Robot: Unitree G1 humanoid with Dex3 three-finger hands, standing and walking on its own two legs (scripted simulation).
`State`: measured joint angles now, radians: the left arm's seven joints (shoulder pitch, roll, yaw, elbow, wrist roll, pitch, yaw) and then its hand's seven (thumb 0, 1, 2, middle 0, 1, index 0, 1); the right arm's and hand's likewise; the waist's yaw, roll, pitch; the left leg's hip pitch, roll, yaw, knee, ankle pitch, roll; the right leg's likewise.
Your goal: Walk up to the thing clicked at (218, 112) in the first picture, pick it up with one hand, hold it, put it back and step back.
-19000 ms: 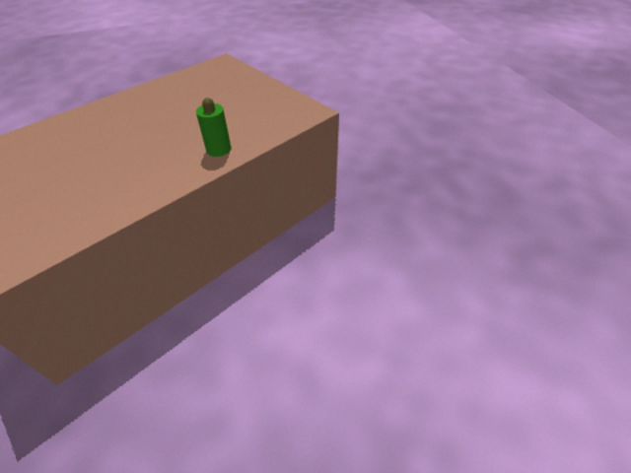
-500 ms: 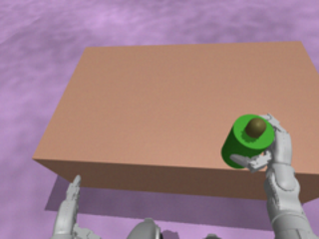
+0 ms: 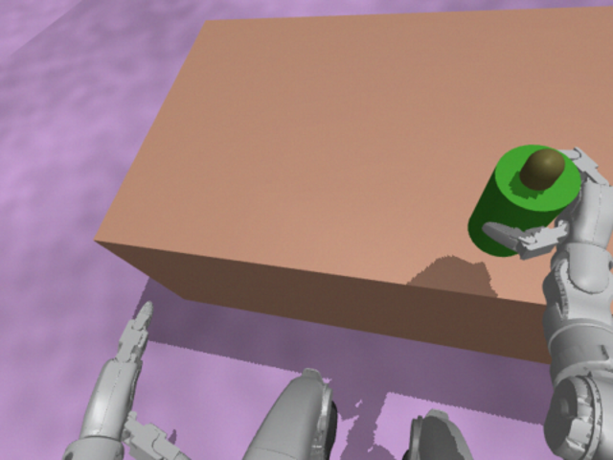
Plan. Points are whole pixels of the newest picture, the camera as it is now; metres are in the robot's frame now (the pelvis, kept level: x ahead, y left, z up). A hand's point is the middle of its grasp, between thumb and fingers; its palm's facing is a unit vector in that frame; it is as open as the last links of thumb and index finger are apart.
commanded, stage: crouch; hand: right
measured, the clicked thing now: (520, 199) +0.47 -0.16 +0.00
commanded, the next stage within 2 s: lower in 0.36 s
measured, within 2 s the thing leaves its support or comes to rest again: rests again in 1.26 s
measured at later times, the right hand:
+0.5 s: hand (525, 197) +0.50 -0.18 -0.04, palm faces +0.17 +0.99 -0.01, open 11.6 cm
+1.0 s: hand (511, 216) +0.51 -0.18 -0.10, palm faces +0.16 +0.99 -0.01, open 11.6 cm
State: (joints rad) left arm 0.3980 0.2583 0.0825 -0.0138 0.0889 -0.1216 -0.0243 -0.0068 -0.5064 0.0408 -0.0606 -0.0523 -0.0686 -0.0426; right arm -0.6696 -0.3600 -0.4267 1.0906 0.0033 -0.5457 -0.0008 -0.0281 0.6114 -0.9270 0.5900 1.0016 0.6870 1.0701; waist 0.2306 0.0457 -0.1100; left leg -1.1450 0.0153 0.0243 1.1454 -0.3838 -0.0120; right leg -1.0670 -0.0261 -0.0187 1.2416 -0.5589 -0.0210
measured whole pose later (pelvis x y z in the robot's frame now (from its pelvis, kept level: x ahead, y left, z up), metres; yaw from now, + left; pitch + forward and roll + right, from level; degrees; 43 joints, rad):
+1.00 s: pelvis -0.01 +0.01 -0.06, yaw +1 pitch +30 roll +4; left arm 0.42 0.29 0.05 -0.26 0.11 -0.10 -0.05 -0.01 -0.52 0.05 -0.06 -0.04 -0.06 -0.04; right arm -0.78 -0.55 -0.54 1.22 -0.06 -0.60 0.03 -0.03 0.61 -0.92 0.60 1.00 0.69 1.06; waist 0.37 0.05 -0.14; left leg -1.45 0.00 0.08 1.38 -0.45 0.01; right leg -1.40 -0.04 0.04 1.52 -0.64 0.00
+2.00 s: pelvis -0.02 +0.01 -0.09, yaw +1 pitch +31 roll +5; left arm 0.47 0.34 0.11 -0.37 0.09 -0.12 -0.05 -0.01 -0.53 0.05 -0.07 -0.05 -0.07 -0.05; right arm -0.85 -0.62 -0.55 1.22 -0.06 -0.57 0.05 -0.01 0.52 -0.35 0.67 0.53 0.68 0.53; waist 0.39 0.04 -0.14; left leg -1.57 0.01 0.08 1.48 -0.46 0.01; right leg -1.51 -0.03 0.05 1.62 -0.66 -0.01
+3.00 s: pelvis +0.02 +0.00 +0.02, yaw +0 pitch +22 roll +4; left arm 0.41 0.31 -0.01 0.03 0.02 0.06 0.00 0.00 -0.24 0.31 -0.11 -0.12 -0.10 -0.13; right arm -0.86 -0.76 -0.48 1.31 -0.10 -0.12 -0.04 -0.01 0.44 -0.10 0.07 0.07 0.06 0.06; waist 0.21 0.02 -0.13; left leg -1.04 -0.01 0.06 1.00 -0.35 0.00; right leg -1.00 -0.04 0.03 1.14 -0.54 -0.01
